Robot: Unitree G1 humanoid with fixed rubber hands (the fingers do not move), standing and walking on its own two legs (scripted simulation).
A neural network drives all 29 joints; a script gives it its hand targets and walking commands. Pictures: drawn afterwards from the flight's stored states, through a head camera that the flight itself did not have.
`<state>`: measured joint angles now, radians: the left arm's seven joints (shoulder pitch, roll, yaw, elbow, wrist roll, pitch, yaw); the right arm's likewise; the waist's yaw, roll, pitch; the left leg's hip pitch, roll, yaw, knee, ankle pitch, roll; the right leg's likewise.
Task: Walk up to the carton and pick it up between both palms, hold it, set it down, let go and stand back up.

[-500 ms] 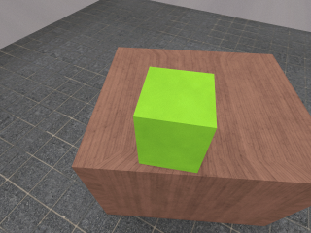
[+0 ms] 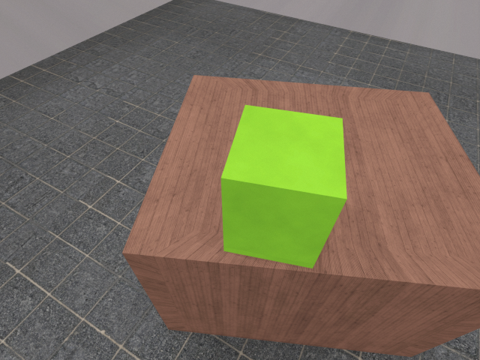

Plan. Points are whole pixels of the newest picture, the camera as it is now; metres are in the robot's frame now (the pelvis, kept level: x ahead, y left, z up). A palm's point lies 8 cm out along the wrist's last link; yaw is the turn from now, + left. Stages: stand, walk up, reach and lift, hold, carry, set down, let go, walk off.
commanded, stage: walk up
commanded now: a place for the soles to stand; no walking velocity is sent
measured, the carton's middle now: (279, 188) +0.47 -0.05 +0.00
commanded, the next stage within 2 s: reach and lift in 0.10 s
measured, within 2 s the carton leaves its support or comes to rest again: neither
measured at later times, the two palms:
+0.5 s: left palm (132, 333) +0.19 +0.21 -0.08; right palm out of the picture +0.12 -0.27 -0.07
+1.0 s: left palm (121, 329) +0.19 +0.22 -0.06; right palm out of the picture +0.14 -0.22 -0.06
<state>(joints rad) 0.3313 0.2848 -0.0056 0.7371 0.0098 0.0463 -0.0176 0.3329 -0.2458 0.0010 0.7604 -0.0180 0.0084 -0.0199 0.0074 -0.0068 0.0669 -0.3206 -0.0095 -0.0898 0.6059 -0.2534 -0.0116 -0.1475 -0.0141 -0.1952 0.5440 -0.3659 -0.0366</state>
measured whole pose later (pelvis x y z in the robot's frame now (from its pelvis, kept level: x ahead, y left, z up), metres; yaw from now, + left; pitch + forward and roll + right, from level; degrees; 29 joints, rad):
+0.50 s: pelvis +0.00 -0.01 +0.01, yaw -7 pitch -2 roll +0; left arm 0.14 0.20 0.10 0.50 0.04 0.29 0.00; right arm 0.09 -0.25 0.04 0.88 0.05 -0.22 0.03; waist 0.00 -0.06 0.06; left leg -0.22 0.04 0.03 0.46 -0.20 -0.03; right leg -0.13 0.02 -0.07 0.47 -0.30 -0.04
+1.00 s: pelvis +0.01 +0.02 +0.02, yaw -8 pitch -3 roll +0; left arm 0.23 0.19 0.00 0.52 -0.06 -0.02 0.05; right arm 0.16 -0.16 -0.03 0.79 0.04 -0.30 0.04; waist 0.03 -0.02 0.03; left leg -0.15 0.02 0.07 0.38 -0.17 0.00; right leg -0.06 0.00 -0.04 0.36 -0.25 -0.01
